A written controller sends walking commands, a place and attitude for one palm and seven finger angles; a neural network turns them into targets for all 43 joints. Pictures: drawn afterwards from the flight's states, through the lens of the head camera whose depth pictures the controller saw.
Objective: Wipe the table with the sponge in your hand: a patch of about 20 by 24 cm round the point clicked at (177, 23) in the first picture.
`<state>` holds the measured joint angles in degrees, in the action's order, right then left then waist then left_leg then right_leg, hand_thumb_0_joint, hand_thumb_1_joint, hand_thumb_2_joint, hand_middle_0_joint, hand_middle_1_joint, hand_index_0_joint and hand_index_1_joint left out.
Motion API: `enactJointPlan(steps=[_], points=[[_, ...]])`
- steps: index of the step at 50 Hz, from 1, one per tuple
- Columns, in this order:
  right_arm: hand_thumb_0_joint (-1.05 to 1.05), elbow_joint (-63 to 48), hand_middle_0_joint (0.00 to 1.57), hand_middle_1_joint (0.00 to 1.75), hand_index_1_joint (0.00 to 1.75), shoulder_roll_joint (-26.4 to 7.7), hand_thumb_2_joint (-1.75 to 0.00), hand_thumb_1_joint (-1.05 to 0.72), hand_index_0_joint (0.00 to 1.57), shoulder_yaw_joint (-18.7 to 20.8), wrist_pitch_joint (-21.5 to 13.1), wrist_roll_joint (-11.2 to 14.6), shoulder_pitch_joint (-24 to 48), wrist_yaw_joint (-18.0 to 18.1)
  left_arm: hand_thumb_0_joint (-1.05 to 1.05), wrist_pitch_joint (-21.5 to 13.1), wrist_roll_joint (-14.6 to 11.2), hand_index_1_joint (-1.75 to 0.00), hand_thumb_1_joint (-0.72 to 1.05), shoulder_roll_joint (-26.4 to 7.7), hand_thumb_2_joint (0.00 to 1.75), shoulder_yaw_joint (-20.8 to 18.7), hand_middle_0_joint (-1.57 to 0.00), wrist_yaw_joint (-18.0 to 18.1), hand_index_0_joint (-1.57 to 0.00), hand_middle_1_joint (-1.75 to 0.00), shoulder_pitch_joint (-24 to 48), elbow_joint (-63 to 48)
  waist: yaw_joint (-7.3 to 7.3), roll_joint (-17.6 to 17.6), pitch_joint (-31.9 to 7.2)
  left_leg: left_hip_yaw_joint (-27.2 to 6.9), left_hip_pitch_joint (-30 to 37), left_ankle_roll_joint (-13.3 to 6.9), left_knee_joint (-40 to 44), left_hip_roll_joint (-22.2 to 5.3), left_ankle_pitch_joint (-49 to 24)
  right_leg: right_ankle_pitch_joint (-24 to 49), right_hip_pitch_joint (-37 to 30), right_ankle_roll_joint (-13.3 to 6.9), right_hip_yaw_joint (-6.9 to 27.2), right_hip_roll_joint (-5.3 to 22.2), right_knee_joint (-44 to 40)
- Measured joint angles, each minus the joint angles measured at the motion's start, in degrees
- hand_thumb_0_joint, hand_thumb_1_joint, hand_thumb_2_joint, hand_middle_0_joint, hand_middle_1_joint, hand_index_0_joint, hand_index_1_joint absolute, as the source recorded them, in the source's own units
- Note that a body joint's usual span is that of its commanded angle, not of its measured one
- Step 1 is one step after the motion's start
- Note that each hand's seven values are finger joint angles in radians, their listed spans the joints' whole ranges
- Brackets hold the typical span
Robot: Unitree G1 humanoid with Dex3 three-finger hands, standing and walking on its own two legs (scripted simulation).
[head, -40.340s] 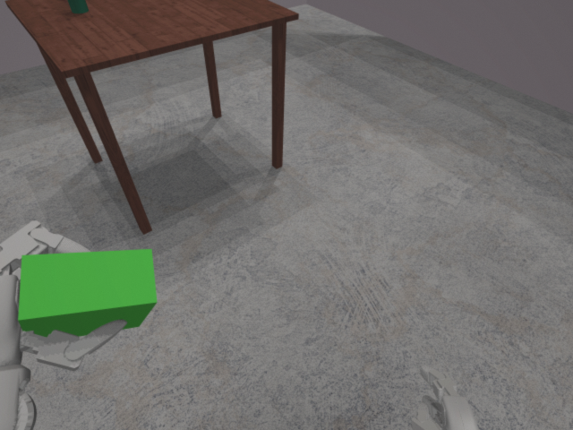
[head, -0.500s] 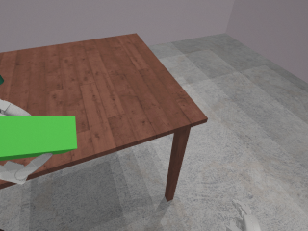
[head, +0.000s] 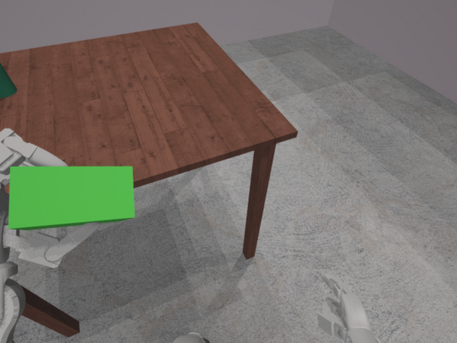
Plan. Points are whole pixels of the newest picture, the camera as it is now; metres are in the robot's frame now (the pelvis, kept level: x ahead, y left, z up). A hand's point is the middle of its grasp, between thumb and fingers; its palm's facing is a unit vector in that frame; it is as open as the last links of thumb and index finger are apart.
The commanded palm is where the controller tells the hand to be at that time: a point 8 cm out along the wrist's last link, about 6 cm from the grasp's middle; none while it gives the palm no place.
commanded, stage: stop stepping back and stand still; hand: left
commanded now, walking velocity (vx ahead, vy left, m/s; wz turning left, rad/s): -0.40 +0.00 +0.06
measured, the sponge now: (93, 198) +0.23 +0.20 +0.20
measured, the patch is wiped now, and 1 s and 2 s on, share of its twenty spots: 0.95 0.95 0.95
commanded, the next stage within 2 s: stand and wait in 1.28 s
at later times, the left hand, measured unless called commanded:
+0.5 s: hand out of the picture +0.06 +0.24 +0.24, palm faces +0.52 -0.81 -0.26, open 9.9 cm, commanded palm +0.02 +0.28 +0.24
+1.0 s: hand out of the picture -0.02 +0.23 +0.24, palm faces +0.58 -0.74 -0.35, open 9.9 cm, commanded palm -0.08 +0.27 +0.24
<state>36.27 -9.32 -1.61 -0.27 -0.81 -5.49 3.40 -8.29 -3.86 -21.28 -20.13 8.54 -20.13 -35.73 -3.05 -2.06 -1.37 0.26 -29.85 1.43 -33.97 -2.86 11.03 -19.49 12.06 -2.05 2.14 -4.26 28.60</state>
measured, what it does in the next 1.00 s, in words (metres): walks backwards: left foot, then right foot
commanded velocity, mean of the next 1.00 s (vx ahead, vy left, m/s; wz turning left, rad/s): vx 0.20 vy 0.02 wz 0.00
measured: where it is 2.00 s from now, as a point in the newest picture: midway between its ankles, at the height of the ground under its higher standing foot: outside the picture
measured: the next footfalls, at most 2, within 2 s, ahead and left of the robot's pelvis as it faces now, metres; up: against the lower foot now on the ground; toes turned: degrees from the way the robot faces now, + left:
left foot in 0.14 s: +0.04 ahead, +0.11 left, +0.00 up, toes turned +0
right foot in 0.68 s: -0.12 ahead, -0.10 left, +0.00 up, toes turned +2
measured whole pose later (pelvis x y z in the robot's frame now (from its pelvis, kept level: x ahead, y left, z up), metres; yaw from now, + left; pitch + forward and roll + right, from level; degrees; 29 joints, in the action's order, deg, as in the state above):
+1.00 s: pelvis -0.21 -0.03 +0.00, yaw +5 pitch -2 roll +2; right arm 37.1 -14.6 0.6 -5.8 0.0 -14.4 5.5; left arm -9.0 -3.2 -22.6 -23.1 10.2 -18.7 -27.7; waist -0.9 -0.5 -1.9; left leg 4.6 -11.7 -2.6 -27.2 -1.9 17.0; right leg -16.0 19.0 -3.2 -3.4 -0.6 34.1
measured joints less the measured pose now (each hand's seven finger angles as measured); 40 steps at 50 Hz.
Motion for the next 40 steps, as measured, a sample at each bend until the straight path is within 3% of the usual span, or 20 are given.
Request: enactJointPlan(steps=[2, 4, 7, 9, 15, 18, 20, 22, 24, 25, 27, 30, 32, 34, 35, 37, 40], points=[[0.01, 0.29, 0.2, 0.3, 0.3, 0.23, -0.89, -0.9, 0.21, 0.32, 1.06, 0.35, -0.9, 0.61, -0.01, 0.03, 0.42, -1.36, -0.5, -1.16, 1.07, 1.03, -0.75, -0.86, -0.76, -1.35, -1.15, -0.63, 0.76, 1.35, -0.41, -0.29, -0.47, 0.17, -7.82, 1.85, 5.62, 2.02, 0.67, 0.62, 0.79, 0.72, -0.72], [0.01, -0.6, 0.2, 0.3, 0.3, 0.21, -0.89, -0.9, 0.2, 0.35, 2.04, 0.44, -2.26, 1.3, -0.01, 0.07, 0.62, -1.36, -0.5, -2.8, 1.07, 0.6, -0.75, -1.4, -0.76, -1.35, -2.67, -1.23, 1.81, 3.21, -0.86, 0.71, 1.6, 0.3, -9.39, 2.99, 5.92, 3.35, 1.53, 0.92, 1.68, 1.73, -1.01], [0.01, -3.03, 0.2, 0.3, 0.3, -1.92, -0.89, -0.9, 0.2, 0.91, 2.7, 0.97, -4.19, 2.11, -0.01, 0.34, 0.05, -1.36, -0.5, -4.36, 1.07, -0.71, -0.75, -1.13, -0.76, -1.35, -4.08, -0.97, 3.88, 2.1, -1.39, 0.43, 8.03, -1.02, 0.22, 2.21, -3.12, 3.7, 3.87, 1.49, 1.28, 1.21, 0.86], [0.01, -2.81, 0.2, 0.3, 0.3, -2.75, -0.89, -0.9, 0.2, 2.06, 2.47, 1.71, -4.69, 2.3, -0.01, 0.62, -0.44, -1.36, -0.5, -5.42, 1.07, -1.64, -0.75, -0.77, -0.76, -1.35, -3.94, 0.43, 5.03, 2.1, -1.13, 0.05, 9.16, -2.43, 3.24, 2.68, 2.57, 3.5, 5.43, 1.9, 0.74, 1.55, 2.7], [0.01, -2.21, 0.2, 0.3, 0.3, -3.59, -0.89, -0.9, 0.2, 2.17, -0.2, 1.15, -8.46, 1.87, -0.01, 2.07, 0.31, -1.36, -0.5, -4.01, 1.07, -3.98, -0.75, 0.91, -0.76, -1.35, -6.54, 2.24, 5.6, 2.75, -1.15, -0.04, 9.72, -2.41, 5.74, 3.29, -2.56, 0.84, 5.94, 1.95, -0.52, 2.8, 3.91], [0.01, -0.56, 0.2, 0.3, 0.3, -3.67, -0.89, -0.9, 0.2, 2.2, -0.85, 0.67, -10.2, 1.55, -0.01, 1.38, 1.25, -1.36, -0.5, -1.87, 1.07, -2.67, -0.75, 1.21, -0.76, -1.35, -5.91, 2.86, 5.31, 1.53, -1.8, -1.41, 8.92, -2.16, 3.9, 2.84, 1.83, 2.51, 4.6, 0.85, -2.45, 2.58, 1.7], [0.01, 1.01, 0.2, 0.3, 0.3, -3.59, -0.89, -0.9, 0.2, 2.14, -0.84, 0.26, -10.4, 1.3, -0.01, 1.06, 1.67, -1.36, -0.5, -1.1, 1.07, -1.94, -0.75, 1.23, -0.76, -1.35, -4.69, 2.65, 4.28, 1.64, -2.22, -1.32, 6.44, -1.96, -1.77, 2.71, 8.19, 3.07, 5.2, -0.18, -3.04, 2.68, 1.83], [0.01, 2.88, 0.2, 0.3, 0.3, -3.43, -0.89, -0.9, 0.2, 1.85, -0.89, 0.0, -9.85, 1.07, -0.01, 0.65, 1.79, -1.36, -0.5, -0.45, 1.07, -1.46, -0.75, 1.11, -0.76, -1.35, -2.86, 2.47, 2.79, 2.93, -2.21, 0.48, 5.19, -2.01, -9.47, 2.76, 10.1, 5.18, 6.15, -0.71, -2.88, 3.76, 2.91], [0.01, 3.49, 0.2, 0.3, 0.3, -3.57, -0.89, -0.9, 0.2, 1.3, -1.02, -0.07, -9.59, 1.12, -0.01, 0.34, 1.93, -1.36, -0.5, 0.07, 1.07, -1.03, -0.75, 1.09, -0.76, -1.35, -0.6, 3.17, 1.87, 3.42, -2.62, 1.87, 7.58, -2.67, -9.05, 1.96, 12.33, 4.58, 7.72, -0.32, -3.83, 5.11, 5.47], [0.01, 2.99, 0.2, 0.3, 0.3, -4.04, -0.89, -0.9, 0.2, 1.02, -1.24, -0.11, -9.59, 1.29, -0.01, 0.27, 1.94, -1.36, -0.5, 0.34, 1.07, -0.88, -0.75, 1.15, -0.76, -1.35, 0.66, 3.7, 1.75, 2.48, -3.17, 0.8, 9.5, -3.5, -5.38, 1.19, 16.57, 1.65, 9.33, 0.09, -4.6, 4.89, 7.89], [0.01, 2.42, 0.2, 0.3, 0.3, -3.46, -0.89, -0.9, 0.2, 1.04, -1.83, -0.07, -8.38, 1.69, -0.01, 0.71, 2.09, -1.36, -0.5, -0.1, 1.07, -1.42, -0.75, 1.21, -0.76, -1.35, 4.03, 5.87, 2.19, 2.19, -2.34, 0.66, 8.49, -3.04, -4.29, 0.87, 10.32, -5.66, 12.95, 0.66, -4.68, 4.66, 16.84], [0.01, 1.67, 0.2, 0.3, 0.3, -1.04, -0.89, -0.9, 0.2, 1.09, -3.1, 0.59, -8.18, 0.7, -0.01, 1.57, 2.17, -1.36, -0.5, -1.5, 1.07, -2.36, -0.75, 0.61, -0.76, -1.35, 6.53, 9.74, 3.29, 2.22, -1.86, 1.01, 8.35, -2.25, -3.83, 0.81, 3.35, -7.94, 13.99, 0.93, -5.79, 3.58, 31.13], [0.01, 1.69, 0.2, 0.3, 0.3, 0.08, -0.89, -0.9, 0.2, 0.29, -3.36, 0.77, -8.56, 0.08, -0.01, 1.93, 1.5, -1.36, -0.5, -1.57, 1.07, -2.39, -0.75, 0.6, -0.76, -1.35, 5.42, 11.21, 4.49, 1.42, -2.76, 0.99, 8.19, -1.69, -2.36, 0.24, 3.09, -10.25, 9.73, 0.21, -7.25, 2.71, 27.02], [0.01, 0.38, 0.2, 0.3, 0.3, 0.88, -0.89, -0.9, 0.2, -0.31, -2.96, 0.71, -9.12, -0.25, -0.01, 2.66, 1.1, -1.36, -0.5, -2.54, 1.07, -2.37, -0.75, 0.36, -0.76, -1.35, 3.57, 9.67, 4.94, 2.04, -3.52, 1.41, 4.29, -1.68, -7.04, 0.75, 10.31, -11.83, 3.62, -1.59, -5.85, 2.55, 12.99], [0.01, 0.35, 0.2, 0.3, 0.3, 0.61, -0.89, -0.9, 0.2, -0.45, -2.77, 0.79, -8.53, -0.43, -0.01, 2.54, 0.98, -1.36, -0.5, -2.18, 1.07, -2.23, -0.75, -0.09, -0.76, -1.35, 2.97, 8.17, 4.05, 1.94, -2.75, 0.47, 1.01, -1.47, -14.38, 0.97, 12.48, -5.36, 4.41, -2.55, -5.66, 2.52, 10.87], [0.01, 2.37, 0.2, 0.3, 0.3, -0.53, -0.89, -0.9, 0.2, -0.49, -2.74, 0.47, -7.37, -0.62, -0.01, 1.55, 0.75, -1.36, -0.5, -0.11, 1.07, -1.25, -0.75, -1.51, -0.76, -1.35, 1.02, 5.71, 2.99, 0.42, -1.03, -2.12, -3.29, -0.93, -27.99, 1.08, 9.37, 0.75, 4.93, -3.43, -6.58, 1.58, 10.14], [0.01, 3.94, 0.2, 0.3, 0.3, -1.06, -0.89, -0.9, 0.2, 0.36, -2.61, 0.74, -8.23, -0.4, -0.01, 0.26, 0.75, -1.36, -0.5, 0.62, 1.07, -0.4, -0.76, -2.44, -0.76, -1.35, -2.38, 4.16, 1.9, 0.95, -0.83, -1.23, -3.47, -0.79, -31.92, 1.16, 4.91, 4.57, 3.19, -3.38, -6.5, 2.0, 4.48]])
